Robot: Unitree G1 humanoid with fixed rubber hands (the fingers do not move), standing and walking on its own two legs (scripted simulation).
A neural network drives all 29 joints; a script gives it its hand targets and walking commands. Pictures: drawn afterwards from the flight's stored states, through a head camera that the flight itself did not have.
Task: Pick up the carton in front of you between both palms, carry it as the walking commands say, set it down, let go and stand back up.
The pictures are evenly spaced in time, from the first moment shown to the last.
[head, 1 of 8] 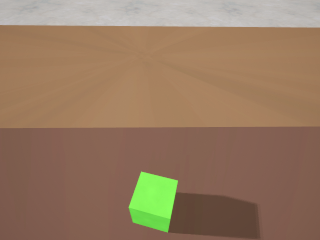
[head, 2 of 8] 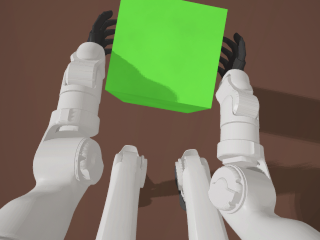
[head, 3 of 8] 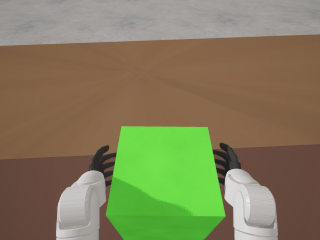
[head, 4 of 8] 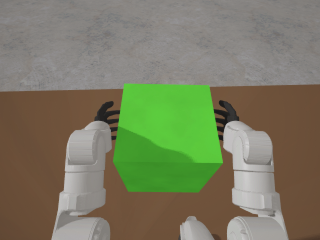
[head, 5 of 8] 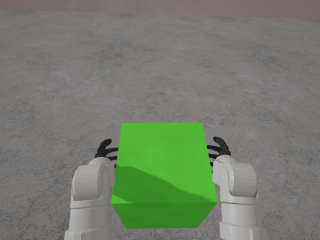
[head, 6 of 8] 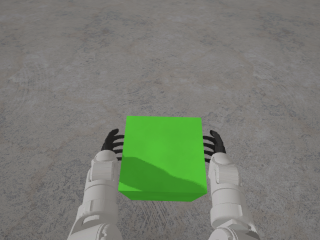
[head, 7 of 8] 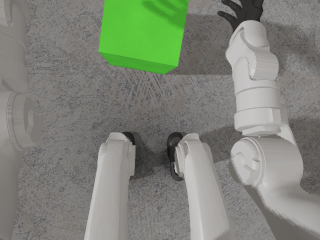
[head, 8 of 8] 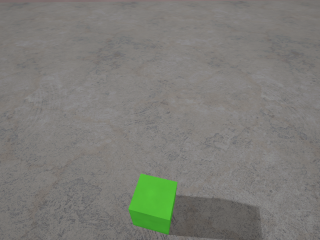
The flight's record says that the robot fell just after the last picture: no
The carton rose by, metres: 0.68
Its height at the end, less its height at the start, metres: -0.34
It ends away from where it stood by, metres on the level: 5.10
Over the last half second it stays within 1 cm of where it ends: yes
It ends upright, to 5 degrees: yes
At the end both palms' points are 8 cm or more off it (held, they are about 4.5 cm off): yes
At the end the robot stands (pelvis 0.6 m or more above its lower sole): yes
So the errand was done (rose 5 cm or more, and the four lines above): yes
